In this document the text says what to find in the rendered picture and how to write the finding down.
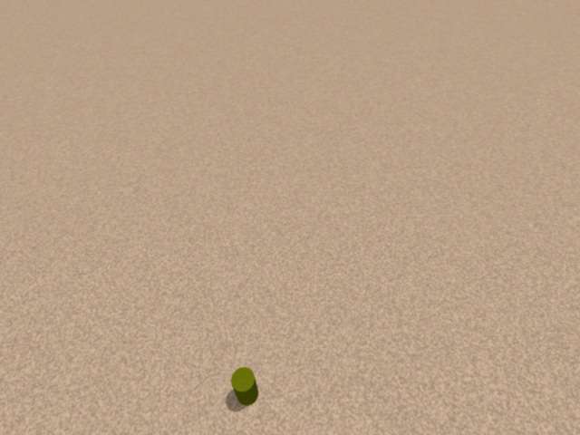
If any can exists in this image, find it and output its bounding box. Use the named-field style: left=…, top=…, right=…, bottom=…
left=231, top=367, right=258, bottom=406

